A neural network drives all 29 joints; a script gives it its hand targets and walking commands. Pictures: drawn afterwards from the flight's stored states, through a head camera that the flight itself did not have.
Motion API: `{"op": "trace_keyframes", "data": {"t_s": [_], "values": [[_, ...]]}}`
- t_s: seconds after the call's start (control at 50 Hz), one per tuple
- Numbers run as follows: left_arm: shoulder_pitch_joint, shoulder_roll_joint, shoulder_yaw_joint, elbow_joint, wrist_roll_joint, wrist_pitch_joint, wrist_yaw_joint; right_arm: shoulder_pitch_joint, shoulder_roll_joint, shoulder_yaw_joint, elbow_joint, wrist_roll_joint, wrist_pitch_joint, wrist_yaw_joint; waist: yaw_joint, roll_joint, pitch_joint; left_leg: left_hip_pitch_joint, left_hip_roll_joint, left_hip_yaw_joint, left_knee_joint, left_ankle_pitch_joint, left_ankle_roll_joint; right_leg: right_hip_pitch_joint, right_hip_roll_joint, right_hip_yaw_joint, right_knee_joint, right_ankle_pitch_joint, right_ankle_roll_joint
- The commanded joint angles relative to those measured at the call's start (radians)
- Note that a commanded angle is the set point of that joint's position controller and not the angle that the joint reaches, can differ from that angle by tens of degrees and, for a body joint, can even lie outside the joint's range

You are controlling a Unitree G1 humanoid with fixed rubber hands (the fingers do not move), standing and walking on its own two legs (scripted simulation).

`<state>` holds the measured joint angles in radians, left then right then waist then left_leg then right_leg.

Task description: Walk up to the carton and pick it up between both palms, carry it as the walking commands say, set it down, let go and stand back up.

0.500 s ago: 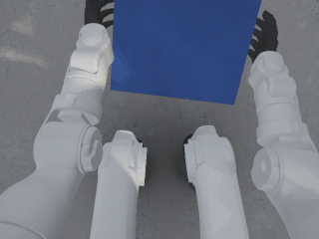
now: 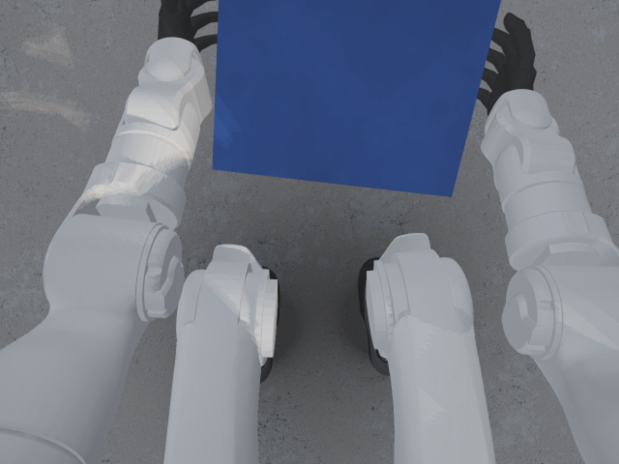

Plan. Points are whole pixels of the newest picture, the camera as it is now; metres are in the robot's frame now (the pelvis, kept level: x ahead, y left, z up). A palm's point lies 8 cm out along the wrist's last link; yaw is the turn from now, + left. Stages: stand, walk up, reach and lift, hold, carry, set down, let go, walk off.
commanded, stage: set down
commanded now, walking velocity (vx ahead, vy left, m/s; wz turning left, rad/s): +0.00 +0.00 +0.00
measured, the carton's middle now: (338, 84) +0.51 -0.04 -0.23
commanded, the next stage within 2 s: none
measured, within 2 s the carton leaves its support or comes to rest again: rests again in 1.38 s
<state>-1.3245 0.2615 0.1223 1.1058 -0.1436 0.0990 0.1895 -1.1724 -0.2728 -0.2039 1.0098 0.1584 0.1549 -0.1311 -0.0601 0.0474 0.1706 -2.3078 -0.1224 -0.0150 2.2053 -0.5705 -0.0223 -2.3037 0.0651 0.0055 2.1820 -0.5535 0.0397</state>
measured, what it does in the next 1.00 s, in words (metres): stands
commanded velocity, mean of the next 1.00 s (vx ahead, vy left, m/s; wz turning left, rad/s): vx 0.00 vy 0.00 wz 0.00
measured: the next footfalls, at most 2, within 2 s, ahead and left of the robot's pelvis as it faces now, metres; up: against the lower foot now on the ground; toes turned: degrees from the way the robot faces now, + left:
none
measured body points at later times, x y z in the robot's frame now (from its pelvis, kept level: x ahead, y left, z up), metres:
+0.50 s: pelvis +0.00 +0.00 +0.00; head +0.34 -0.01 +0.28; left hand +0.55 +0.15 -0.16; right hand +0.50 -0.21 -0.17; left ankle +0.11 +0.11 -0.33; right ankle +0.12 -0.12 -0.33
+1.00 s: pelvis +0.00 +0.00 -0.01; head +0.35 -0.02 +0.27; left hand +0.56 +0.15 -0.17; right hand +0.51 -0.21 -0.18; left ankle +0.11 +0.11 -0.33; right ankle +0.12 -0.12 -0.33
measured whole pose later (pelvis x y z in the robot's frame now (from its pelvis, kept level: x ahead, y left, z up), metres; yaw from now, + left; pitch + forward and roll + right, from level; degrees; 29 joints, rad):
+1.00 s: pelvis +0.00 +0.00 -0.01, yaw +1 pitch +38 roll -1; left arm -1.40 0.35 0.11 1.22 -0.18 0.05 0.11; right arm -1.30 -0.27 -0.26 1.09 0.10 0.09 -0.06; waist -0.07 0.05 0.26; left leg -2.31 -0.09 0.01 2.23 -0.58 0.00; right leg -2.31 0.01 -0.01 2.22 -0.57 0.01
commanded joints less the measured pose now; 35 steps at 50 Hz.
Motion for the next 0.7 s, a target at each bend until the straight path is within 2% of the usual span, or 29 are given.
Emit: {"op": "trace_keyframes", "data": {"t_s": [0.0,0.02,0.04,0.08,0.1,0.12,0.14,0.16,0.18,0.2,0.22,0.28,0.32,0.36,0.38,0.42,0.44,0.46,0.48,0.5,0.52,0.54,0.56,0.58,0.6,0.62,0.64,0.66,0.68], "values": [[-0.499,-0.881,-0.288,-0.119,-0.038,-0.002,-0.262,-0.727,0.716,0.304,-0.254,0.057,-0.079,0.259,-0.054,0.034,-1.096,0.559,-0.003,0.02,-0.169,0.289,0.033,0.495,0.016,-0.066,-0.156,0.314,-0.028],[-0.466,-0.875,-0.259,-0.088,-0.029,0.001,-0.266,-0.766,0.703,0.3,-0.264,0.061,-0.082,0.26,-0.032,0.041,-1.09,0.56,-0.009,0.026,-0.183,0.271,0.033,0.517,0.012,-0.061,-0.174,0.284,-0.025],[-0.478,-0.856,-0.258,-0.127,-0.02,-0.006,-0.265,-0.795,0.712,0.325,-0.296,0.083,-0.087,0.262,-0.012,0.009,-1.108,0.558,-0.005,0.029,-0.172,0.277,0.037,0.525,0.016,-0.053,-0.167,0.301,-0.022],[-0.534,-0.813,-0.266,-0.14,-0.039,-0.014,-0.275,-0.765,0.7,0.299,-0.254,0.078,-0.088,0.258,-0.053,-0.004,-1.077,0.495,-0.002,0.021,-0.168,0.241,0.053,0.53,0.011,-0.057,-0.161,0.302,-0.028],[-0.516,-0.859,-0.271,-0.11,-0.036,-0.012,-0.276,-0.779,0.695,0.295,-0.257,0.078,-0.099,0.254,-0.043,0.053,-1.059,0.491,-0.001,0.032,-0.163,0.272,0.04,0.519,0.013,-0.045,-0.165,0.317,-0.033],[-0.525,-0.866,-0.264,-0.095,-0.048,-0.01,-0.278,-0.783,0.687,0.286,-0.25,0.071,-0.099,0.252,-0.07,0.036,-1.096,0.523,0.002,0.032,-0.161,0.267,0.038,0.548,0.016,-0.05,-0.171,0.318,-0.037],[-0.533,-0.846,-0.257,-0.104,-0.037,-0.012,-0.283,-0.768,0.722,0.285,-0.225,0.07,-0.095,0.255,-0.044,0.024,-1.053,0.483,0.001,0.032,-0.16,0.25,0.042,0.535,0.019,-0.041,-0.171,0.294,-0.038],[-0.528,-0.831,-0.263,-0.109,-0.037,-0.015,-0.278,-0.767,0.694,0.272,-0.207,0.065,-0.094,0.257,-0.073,0.033,-1.018,0.469,0.001,0.025,-0.16,0.229,0.045,0.498,0.012,-0.041,-0.166,0.283,-0.034],[-0.522,-0.819,-0.248,-0.098,-0.039,-0.019,-0.277,-0.758,0.688,0.279,-0.211,0.073,-0.099,0.254,-0.055,0.016,-1.049,0.519,0.004,0.019,-0.152,0.258,0.045,0.492,0.012,-0.05,-0.157,0.291,-0.03],[-0.564,-0.819,-0.259,-0.119,-0.05,-0.022,-0.28,-0.754,0.683,0.269,-0.185,0.067,-0.1,0.256,-0.072,0.045,-1.047,0.497,0.003,0.035,-0.157,0.249,0.031,0.528,0.008,-0.042,-0.166,0.296,-0.042],[-0.53,-0.845,-0.268,-0.098,-0.059,-0.026,-0.28,-0.78,0.689,0.276,-0.226,0.071,-0.11,0.247,-0.063,0.042,-1.047,0.517,0.003,0.019,-0.16,0.276,0.036,0.503,0.012,-0.047,-0.164,0.308,-0.035],[-0.511,-0.811,-0.239,-0.063,-0.04,-0.027,-0.279,-0.755,0.669,0.261,-0.188,0.059,-0.11,0.248,-0.053,0.048,-0.974,0.48,0.002,0.02,-0.163,0.262,0.033,0.451,0.009,-0.045,-0.163,0.292,-0.034],[-0.549,-0.819,-0.239,-0.081,-0.05,-0.033,-0.283,-0.762,0.67,0.277,-0.181,0.061,-0.109,0.253,-0.061,0.021,-0.986,0.453,0.005,0.006,-0.151,0.261,0.042,0.473,0.006,-0.041,-0.145,0.304,-0.042],[-0.556,-0.787,-0.257,-0.071,-0.043,-0.033,-0.284,-0.708,0.671,0.245,-0.118,0.048,-0.101,0.251,-0.073,0.051,-0.945,0.448,0.008,0.015,-0.168,0.228,0.033,0.482,0.007,-0.035,-0.162,0.291,-0.048],[-0.531,-0.818,-0.258,-0.061,-0.049,-0.032,-0.285,-0.736,0.656,0.252,-0.173,0.047,-0.11,0.25,-0.082,0.052,-0.964,0.487,0.005,0.005,-0.16,0.271,0.031,0.457,0.009,-0.041,-0.156,0.304,-0.043],[-0.575,-0.783,-0.263,-0.116,-0.065,-0.044,-0.287,-0.743,0.675,0.259,-0.154,0.055,-0.107,0.254,-0.068,0.028,-0.994,0.459,0.003,0.007,-0.147,0.279,0.034,0.491,0.004,-0.035,-0.13,0.331,-0.045],[-0.563,-0.806,-0.263,-0.072,-0.056,-0.036,-0.285,-0.759,0.655,0.252,-0.168,0.058,-0.114,0.258,-0.068,0.073,-0.992,0.51,0.0,0.0,-0.164,0.289,0.033,0.475,0.003,-0.044,-0.146,0.321,-0.048],[-0.53,-0.81,-0.244,-0.058,-0.047,-0.037,-0.289,-0.745,0.674,0.245,-0.146,0.041,-0.108,0.258,-0.083,0.037,-0.929,0.446,-0.003,-0.005,-0.159,0.263,0.04,0.442,0.006,-0.034,-0.155,0.301,-0.047],[-0.5,-0.767,-0.262,-0.069,-0.054,-0.041,-0.288,-0.693,0.661,0.234,-0.124,0.048,-0.107,0.258,-0.05,0.069,-0.935,0.473,0.001,0.019,-0.159,0.273,0.025,0.467,0.001,-0.033,-0.149,0.302,-0.049],[-0.544,-0.774,-0.26,-0.076,-0.072,-0.043,-0.287,-0.716,0.662,0.237,-0.143,0.052,-0.105,0.262,-0.082,0.047,-0.967,0.48,0.004,0.0,-0.148,0.274,0.035,0.47,-0.001,-0.038,-0.136,0.314,-0.048],[-0.541,-0.789,-0.264,-0.092,-0.068,-0.047,-0.29,-0.689,0.673,0.224,-0.136,0.03,-0.105,0.261,-0.097,0.06,-0.95,0.476,0.0,0.011,-0.152,0.287,0.028,0.452,0.006,-0.039,-0.155,0.318,-0.051],[-0.555,-0.796,-0.27,-0.089,-0.076,-0.047,-0.29,-0.687,0.679,0.223,-0.11,0.03,-0.1,0.263,-0.091,0.052,-0.945,0.469,0.0,0.004,-0.144,0.289,0.03,0.468,0.001,-0.028,-0.147,0.329,-0.056],[-0.566,-0.808,-0.282,-0.085,-0.082,-0.045,-0.29,-0.704,0.654,0.23,-0.132,0.027,-0.109,0.261,-0.114,0.058,-0.952,0.472,-0.001,0.002,-0.145,0.277,0.026,0.458,-0.003,-0.03,-0.151,0.318,-0.058],[-0.573,-0.803,-0.277,-0.102,-0.079,-0.048,-0.294,-0.682,0.663,0.229,-0.109,0.026,-0.106,0.264,-0.103,0.058,-0.95,0.446,0.003,-0.004,-0.148,0.274,0.028,0.467,-0.005,-0.03,-0.139,0.317,-0.058],[-0.547,-0.808,-0.274,-0.081,-0.077,-0.044,-0.3,-0.675,0.674,0.215,-0.109,-0.002,-0.1,0.262,-0.122,0.036,-0.907,0.426,-0.005,-0.01,-0.155,0.277,0.034,0.45,0.002,-0.036,-0.146,0.325,-0.055],[-0.511,-0.789,-0.257,-0.054,-0.061,-0.044,-0.298,-0.663,0.672,0.225,-0.092,0.007,-0.097,0.265,-0.105,0.041,-0.897,0.434,0.0,-0.013,-0.156,0.269,0.03,0.451,-0.007,-0.031,-0.143,0.317,-0.053],[-0.53,-0.788,-0.265,-0.059,-0.069,-0.04,-0.304,-0.627,0.66,0.208,-0.068,-0.013,-0.094,0.266,-0.117,0.056,-0.887,0.419,0.002,-0.006,-0.15,0.253,0.03,0.432,-0.003,-0.026,-0.142,0.302,-0.062],[-0.533,-0.753,-0.26,-0.062,-0.068,-0.043,-0.303,-0.613,0.676,0.204,-0.055,-0.019,-0.088,0.266,-0.1,0.022,-0.863,0.4,0.001,-0.008,-0.154,0.266,0.029,0.447,-0.008,-0.029,-0.144,0.318,-0.055],[-0.497,-0.789,-0.252,-0.036,-0.067,-0.039,-0.307,-0.65,0.679,0.223,-0.111,-0.006,-0.091,0.271,-0.112,0.023,-0.895,0.423,-0.003,-0.002,-0.158,0.271,0.034,0.475,0.004,-0.031,-0.152,0.328,-0.053]]}}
